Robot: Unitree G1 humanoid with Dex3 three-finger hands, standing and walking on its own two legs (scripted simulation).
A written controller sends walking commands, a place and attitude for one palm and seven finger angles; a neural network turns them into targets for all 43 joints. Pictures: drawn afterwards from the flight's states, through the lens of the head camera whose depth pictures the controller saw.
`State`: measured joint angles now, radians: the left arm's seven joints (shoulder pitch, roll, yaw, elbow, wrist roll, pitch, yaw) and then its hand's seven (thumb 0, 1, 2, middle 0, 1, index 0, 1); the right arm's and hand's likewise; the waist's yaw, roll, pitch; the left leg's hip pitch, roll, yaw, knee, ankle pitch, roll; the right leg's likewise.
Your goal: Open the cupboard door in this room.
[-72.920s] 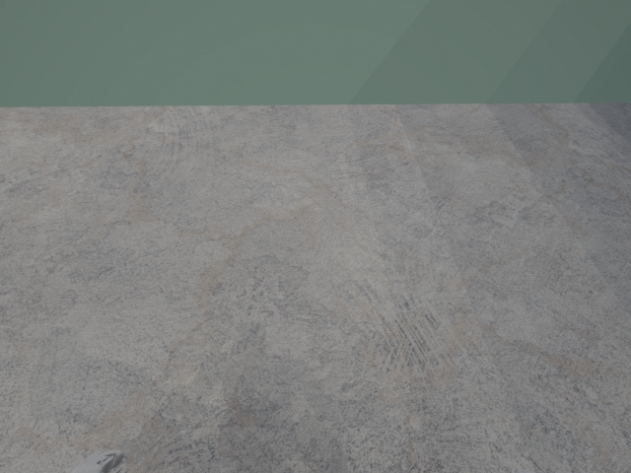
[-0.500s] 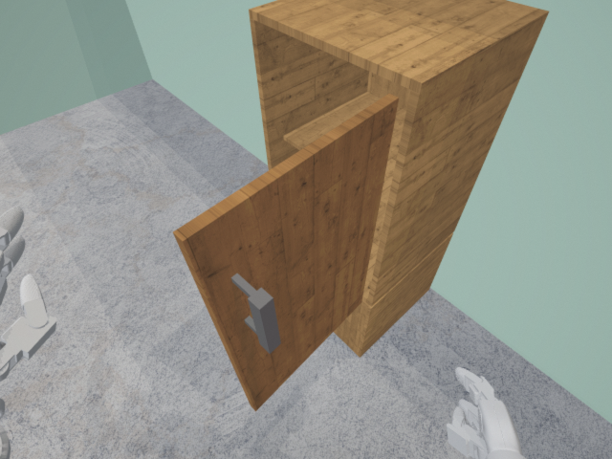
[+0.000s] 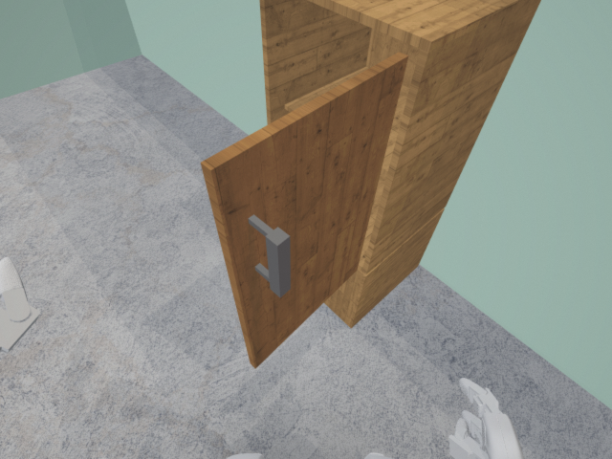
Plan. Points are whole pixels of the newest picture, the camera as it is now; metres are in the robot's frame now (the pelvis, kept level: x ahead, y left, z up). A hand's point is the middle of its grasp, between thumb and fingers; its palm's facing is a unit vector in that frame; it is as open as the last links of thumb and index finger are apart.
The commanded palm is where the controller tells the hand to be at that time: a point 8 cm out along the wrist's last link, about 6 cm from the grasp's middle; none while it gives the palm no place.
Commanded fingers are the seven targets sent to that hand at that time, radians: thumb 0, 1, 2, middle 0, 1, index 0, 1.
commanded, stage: step back with the hand held close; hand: left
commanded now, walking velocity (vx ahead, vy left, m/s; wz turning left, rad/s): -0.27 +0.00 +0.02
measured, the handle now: (269, 256) +0.37 +0.09 +0.05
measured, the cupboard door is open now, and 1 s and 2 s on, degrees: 94 94 94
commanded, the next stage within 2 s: stop stepping back and stand still in 0.70 s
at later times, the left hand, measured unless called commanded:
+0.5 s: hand out of the picture +0.14 +0.25 +0.18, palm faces +0.49 -0.72 -0.49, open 7.4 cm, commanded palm +0.07 +0.29 +0.19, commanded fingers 0.00 0.90 0.90 -0.20 -0.30 -0.20 -0.30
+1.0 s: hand out of the picture +0.05 +0.20 +0.18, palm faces +0.29 -0.80 -0.52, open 7.4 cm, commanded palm +0.00 +0.25 +0.19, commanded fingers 0.00 0.90 0.90 -0.20 -0.30 -0.20 -0.30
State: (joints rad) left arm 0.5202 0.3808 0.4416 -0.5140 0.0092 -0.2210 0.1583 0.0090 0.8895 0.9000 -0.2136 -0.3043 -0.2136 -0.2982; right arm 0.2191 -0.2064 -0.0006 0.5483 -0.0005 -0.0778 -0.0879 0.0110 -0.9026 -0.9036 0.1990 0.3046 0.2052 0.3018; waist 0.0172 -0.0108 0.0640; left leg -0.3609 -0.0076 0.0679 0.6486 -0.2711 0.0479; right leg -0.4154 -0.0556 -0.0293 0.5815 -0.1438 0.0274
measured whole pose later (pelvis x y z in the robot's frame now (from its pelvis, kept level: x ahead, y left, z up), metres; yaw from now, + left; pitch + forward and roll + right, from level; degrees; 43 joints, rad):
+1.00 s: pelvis -0.16 -0.04 +0.01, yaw -4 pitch +3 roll +0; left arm 0.60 0.46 0.42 -0.57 -0.05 -0.20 0.13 0.01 0.89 0.90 -0.21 -0.30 -0.21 -0.30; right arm 0.15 -0.17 0.02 0.63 -0.01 -0.11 -0.05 0.01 -0.90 -0.90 0.20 0.30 0.21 0.30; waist 0.01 -0.03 0.02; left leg -0.53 0.03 0.03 0.75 -0.28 -0.02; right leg -0.16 0.01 0.00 0.46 -0.35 -0.02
